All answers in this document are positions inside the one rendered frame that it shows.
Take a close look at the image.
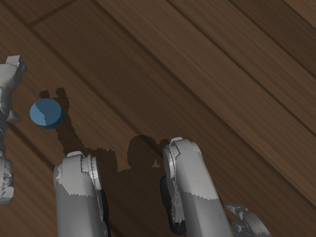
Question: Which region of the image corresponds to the right robot hand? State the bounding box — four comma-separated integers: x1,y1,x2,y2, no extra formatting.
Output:
226,203,271,237

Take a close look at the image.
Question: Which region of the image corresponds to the right robot foot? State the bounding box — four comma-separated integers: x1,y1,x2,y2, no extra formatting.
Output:
160,175,186,235

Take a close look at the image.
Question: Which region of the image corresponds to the left robot foot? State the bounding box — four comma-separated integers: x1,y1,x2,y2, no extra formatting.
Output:
100,189,111,237

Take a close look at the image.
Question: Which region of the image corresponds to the tin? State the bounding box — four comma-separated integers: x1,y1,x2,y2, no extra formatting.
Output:
30,98,66,129

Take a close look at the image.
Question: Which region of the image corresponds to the left robot arm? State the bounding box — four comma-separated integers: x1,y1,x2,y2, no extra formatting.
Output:
0,86,14,205

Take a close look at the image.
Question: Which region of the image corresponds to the left robot hand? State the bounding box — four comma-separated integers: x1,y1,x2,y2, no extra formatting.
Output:
0,55,28,123

